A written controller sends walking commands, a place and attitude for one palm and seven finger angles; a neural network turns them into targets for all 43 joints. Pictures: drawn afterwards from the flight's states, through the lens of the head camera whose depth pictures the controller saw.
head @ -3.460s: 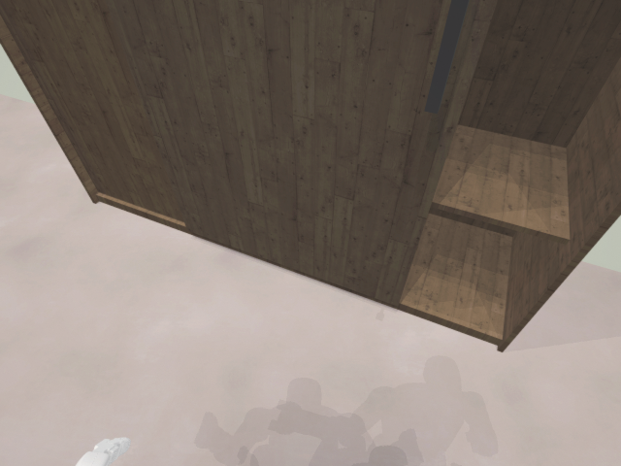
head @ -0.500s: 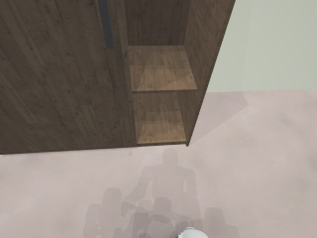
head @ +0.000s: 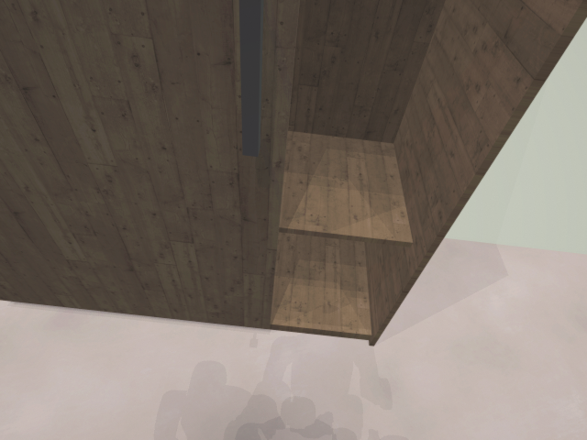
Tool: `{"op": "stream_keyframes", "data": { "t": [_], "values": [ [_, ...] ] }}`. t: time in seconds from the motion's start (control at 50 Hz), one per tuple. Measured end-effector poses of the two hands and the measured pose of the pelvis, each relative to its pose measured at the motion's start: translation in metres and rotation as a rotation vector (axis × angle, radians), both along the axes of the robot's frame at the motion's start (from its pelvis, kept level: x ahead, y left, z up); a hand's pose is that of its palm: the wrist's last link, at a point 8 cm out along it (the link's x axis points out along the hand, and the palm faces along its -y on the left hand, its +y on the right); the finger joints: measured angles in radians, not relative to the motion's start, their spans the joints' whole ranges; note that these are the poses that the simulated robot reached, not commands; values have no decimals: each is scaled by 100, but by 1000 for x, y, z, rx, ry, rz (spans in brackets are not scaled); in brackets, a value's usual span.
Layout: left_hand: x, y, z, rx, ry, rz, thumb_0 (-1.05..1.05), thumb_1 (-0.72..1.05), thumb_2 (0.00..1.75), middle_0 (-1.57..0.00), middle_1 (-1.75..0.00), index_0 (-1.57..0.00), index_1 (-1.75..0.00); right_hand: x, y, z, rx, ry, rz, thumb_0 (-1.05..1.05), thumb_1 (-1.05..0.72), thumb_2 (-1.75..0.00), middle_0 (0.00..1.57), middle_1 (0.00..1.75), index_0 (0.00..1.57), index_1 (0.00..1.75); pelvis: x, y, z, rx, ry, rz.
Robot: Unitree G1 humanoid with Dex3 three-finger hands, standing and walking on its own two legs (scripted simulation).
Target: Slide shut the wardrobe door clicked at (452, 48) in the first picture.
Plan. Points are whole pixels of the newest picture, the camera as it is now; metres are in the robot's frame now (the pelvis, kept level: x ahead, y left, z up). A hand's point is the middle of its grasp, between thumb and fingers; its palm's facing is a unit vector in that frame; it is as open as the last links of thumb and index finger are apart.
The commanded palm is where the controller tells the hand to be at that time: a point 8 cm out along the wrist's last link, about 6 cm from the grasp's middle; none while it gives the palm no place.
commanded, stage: come to a stop and stand still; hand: left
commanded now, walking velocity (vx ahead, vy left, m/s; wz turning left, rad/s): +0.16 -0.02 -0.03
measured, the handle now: (254, 70) +0.56 +0.12 +0.23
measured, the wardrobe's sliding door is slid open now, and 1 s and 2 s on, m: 0.36 0.36 0.36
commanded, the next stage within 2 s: none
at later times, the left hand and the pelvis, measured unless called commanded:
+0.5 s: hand out of the picture +0.13 +0.14 -0.15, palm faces +0.00 -0.96 -0.29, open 7.4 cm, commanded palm none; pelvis +0.07 -0.05 +0.00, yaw -2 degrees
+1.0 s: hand out of the picture +0.00 +0.16 -0.14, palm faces +0.10 -0.96 -0.26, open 7.4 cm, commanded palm none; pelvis +0.02 -0.04 +0.02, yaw +0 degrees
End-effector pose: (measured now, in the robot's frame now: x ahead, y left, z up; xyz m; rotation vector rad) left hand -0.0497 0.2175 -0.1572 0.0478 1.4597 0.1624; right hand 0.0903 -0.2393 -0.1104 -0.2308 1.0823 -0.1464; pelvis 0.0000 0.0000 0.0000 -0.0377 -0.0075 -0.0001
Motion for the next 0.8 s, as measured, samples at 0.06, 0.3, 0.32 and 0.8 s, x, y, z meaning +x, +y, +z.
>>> {"op": "stream_keyframes", "data": {
  "t": [0.06,0.3,0.32,0.8],
  "values": [
    [15,6,3,-8,41,-9,0,91,90,-20,-30,-20,-30,11,12,1,3,14,-10,0,-92,-90,20,30,20,30,18,7,3,13,-6,-16],
    [122,8,26,61,-51,-48,0,91,90,-19,-30,-20,-30,-12,14,-7,31,257,-103,0,-94,-90,20,30,20,30,59,-2,20,38,-4,-13],
    [129,6,27,69,-58,-52,0,91,90,-19,-30,-20,-30,-13,12,-10,39,267,-109,0,-94,-90,20,30,20,30,60,-6,19,40,-4,-15],
    [130,-50,67,189,-211,-43,0,91,90,-20,-30,-20,-30,0,-78,-25,89,236,-57,0,-92,-90,20,30,20,30,37,-69,24,103,2,7]
  ]
}}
